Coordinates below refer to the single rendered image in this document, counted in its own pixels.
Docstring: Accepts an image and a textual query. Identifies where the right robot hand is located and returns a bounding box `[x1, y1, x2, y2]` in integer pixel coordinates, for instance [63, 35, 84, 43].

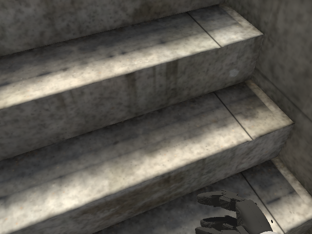
[195, 189, 273, 234]

